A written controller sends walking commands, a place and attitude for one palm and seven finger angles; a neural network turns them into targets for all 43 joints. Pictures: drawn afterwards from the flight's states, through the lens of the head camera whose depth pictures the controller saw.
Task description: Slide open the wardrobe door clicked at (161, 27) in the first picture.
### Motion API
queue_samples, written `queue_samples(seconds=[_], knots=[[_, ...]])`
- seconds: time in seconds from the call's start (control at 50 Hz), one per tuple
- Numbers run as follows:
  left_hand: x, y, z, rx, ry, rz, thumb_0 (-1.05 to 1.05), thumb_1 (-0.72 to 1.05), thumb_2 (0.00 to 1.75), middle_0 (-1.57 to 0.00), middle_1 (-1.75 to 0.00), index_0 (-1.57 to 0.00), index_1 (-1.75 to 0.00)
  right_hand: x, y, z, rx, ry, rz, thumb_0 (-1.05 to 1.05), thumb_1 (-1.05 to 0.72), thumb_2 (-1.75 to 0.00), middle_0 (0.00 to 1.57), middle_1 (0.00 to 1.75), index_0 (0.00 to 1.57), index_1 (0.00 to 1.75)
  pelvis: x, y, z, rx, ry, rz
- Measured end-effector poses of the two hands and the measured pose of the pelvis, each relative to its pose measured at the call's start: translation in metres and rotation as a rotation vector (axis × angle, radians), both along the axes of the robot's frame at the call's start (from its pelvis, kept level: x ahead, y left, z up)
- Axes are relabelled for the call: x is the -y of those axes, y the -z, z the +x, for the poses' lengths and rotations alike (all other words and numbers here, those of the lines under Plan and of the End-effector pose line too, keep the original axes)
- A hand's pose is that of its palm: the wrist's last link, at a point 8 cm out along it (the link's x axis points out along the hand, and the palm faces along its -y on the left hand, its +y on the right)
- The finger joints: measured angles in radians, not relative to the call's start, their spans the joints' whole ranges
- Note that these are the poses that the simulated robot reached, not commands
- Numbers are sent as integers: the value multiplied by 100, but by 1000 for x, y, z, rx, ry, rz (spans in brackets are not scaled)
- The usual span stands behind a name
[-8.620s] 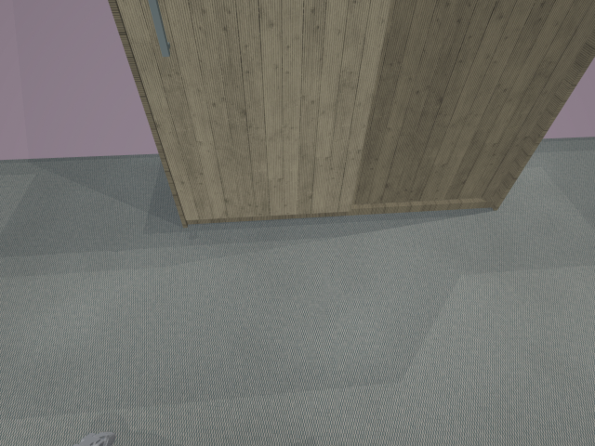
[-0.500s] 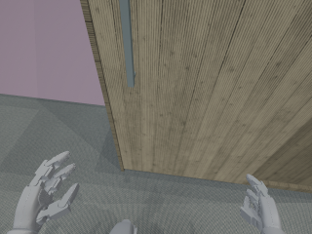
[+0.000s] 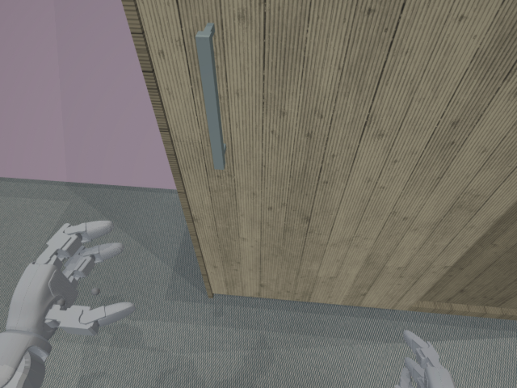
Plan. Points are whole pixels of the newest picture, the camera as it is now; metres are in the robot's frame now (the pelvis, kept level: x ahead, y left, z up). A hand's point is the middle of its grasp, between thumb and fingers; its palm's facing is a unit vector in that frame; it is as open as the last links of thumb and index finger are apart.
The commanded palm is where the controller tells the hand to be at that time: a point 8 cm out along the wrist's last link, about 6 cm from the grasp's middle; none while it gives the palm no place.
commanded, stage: raise the hand with hooked fingers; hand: left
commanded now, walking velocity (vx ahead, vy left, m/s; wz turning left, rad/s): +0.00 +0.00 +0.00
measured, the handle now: (215, 105) +0.52 +0.12 +0.17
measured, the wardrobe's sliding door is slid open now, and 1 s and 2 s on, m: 0.00 0.00 0.00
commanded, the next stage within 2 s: move the hooked fingers beside the handle in 1.14 s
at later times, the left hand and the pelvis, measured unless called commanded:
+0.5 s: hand (37, 232) +0.25 +0.28 +0.17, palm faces +0.06 -0.99 -0.09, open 13.9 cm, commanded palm +0.22 +0.33 +0.18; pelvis +0.00 +0.01 +0.02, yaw +1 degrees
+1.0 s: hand (49, 208) +0.27 +0.27 +0.19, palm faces +0.05 -1.00 -0.07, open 14.0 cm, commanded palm +0.24 +0.31 +0.20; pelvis +0.00 -0.01 +0.02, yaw +0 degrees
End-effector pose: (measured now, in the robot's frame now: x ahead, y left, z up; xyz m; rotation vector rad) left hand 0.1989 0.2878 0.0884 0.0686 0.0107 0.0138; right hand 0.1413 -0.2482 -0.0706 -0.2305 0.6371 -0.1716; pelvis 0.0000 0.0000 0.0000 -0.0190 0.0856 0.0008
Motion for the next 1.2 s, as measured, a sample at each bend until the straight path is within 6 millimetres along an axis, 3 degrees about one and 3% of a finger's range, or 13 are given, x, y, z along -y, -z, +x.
queue_samples(seconds=[0.3,0.48,0.7,0.92,1.2], knots=[[-32,-51,21,58,-17,5,-1,-37,35,-29,-112,-29,-111,-36,-35,39,140,-83,26,1,-90,-90,20,30,20,30,-10,-14,-2,77,-13,-5],[-46,-81,28,77,-40,22,-1,-47,31,-30,-119,-30,-118,-47,-33,35,112,-110,53,1,-90,-90,20,30,21,30,-10,-20,-5,106,-18,-1],[-53,-112,43,84,-41,34,-2,-50,30,-30,-120,-30,-120,-33,-28,23,64,-85,52,1,-90,-90,20,30,21,30,-4,-25,-5,123,-20,5],[-37,-101,50,54,-22,4,-2,-50,30,-30,-120,-30,-120,-12,-32,26,78,-53,42,1,-90,-90,20,30,20,30,4,-25,-1,118,-6,10],[-30,-108,52,62,-33,11,-2,-50,30,-30,-120,-30,-120,-11,-31,37,92,-55,65,1,-90,-90,20,30,20,30,12,-25,3,121,-8,15]])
